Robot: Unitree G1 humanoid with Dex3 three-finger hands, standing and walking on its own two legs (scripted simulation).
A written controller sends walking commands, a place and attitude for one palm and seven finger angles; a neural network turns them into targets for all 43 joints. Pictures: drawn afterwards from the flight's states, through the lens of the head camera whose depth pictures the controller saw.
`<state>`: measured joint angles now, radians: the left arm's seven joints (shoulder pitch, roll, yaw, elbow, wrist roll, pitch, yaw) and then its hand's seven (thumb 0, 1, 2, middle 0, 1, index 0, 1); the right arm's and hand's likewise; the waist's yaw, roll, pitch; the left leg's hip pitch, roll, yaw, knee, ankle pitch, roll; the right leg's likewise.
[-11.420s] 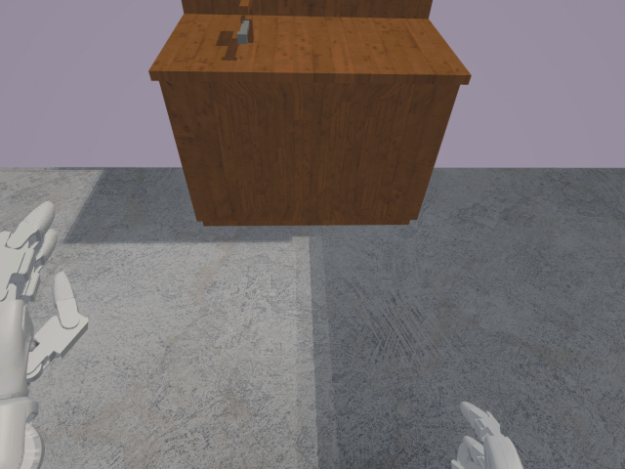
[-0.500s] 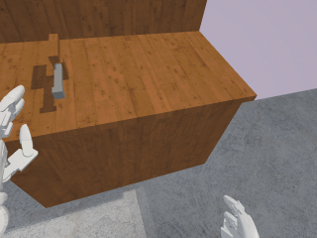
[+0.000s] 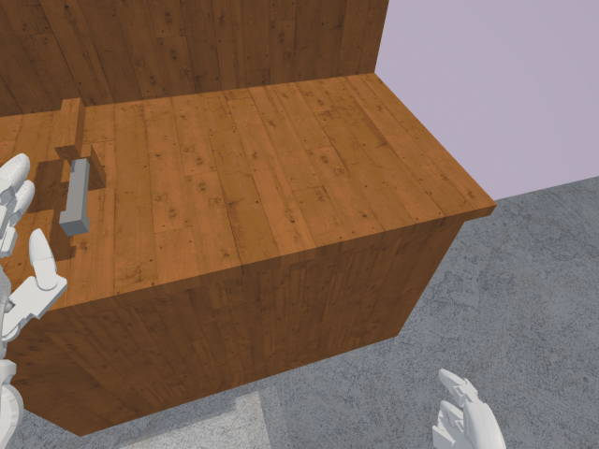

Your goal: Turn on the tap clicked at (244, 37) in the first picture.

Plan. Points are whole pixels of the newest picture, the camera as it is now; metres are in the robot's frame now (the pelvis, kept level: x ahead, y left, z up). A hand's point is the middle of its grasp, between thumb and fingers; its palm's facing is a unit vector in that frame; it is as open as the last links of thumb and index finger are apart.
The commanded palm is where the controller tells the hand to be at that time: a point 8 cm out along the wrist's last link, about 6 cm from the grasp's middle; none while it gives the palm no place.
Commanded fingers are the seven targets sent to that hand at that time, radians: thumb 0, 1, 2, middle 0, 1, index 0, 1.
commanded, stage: shuffle to correct the standing spot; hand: left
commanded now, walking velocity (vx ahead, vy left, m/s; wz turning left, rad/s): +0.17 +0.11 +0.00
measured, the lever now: (74, 222) +0.39 +0.36 +0.07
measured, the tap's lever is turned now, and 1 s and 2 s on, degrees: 0 0 0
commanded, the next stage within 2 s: come to a stop and stand still in 0.12 s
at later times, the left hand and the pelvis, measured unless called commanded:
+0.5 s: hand (88, 227) +0.28 +0.24 +0.19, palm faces +0.45 -0.78 -0.44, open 7.4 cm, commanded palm +0.23 +0.27 +0.19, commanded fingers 0.00 0.90 0.90 -0.20 -0.30 -0.20 -0.30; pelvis +0.07 -0.01 -0.01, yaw +0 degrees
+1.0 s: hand (67, 244) +0.29 +0.28 +0.16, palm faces +0.31 -0.87 -0.39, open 7.4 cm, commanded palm +0.23 +0.32 +0.19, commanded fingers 0.00 0.90 0.90 -0.20 -0.30 -0.20 -0.30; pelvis +0.06 +0.05 +0.01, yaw -2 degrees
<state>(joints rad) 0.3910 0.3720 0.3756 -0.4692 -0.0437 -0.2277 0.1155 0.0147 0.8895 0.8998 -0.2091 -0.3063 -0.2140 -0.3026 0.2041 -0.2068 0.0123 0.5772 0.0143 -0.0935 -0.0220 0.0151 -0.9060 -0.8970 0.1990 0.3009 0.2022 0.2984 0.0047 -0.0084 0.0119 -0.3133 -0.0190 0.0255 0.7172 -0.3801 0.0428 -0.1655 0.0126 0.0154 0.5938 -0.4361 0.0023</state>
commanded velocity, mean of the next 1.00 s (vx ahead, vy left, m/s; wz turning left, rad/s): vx -0.01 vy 0.04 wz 0.00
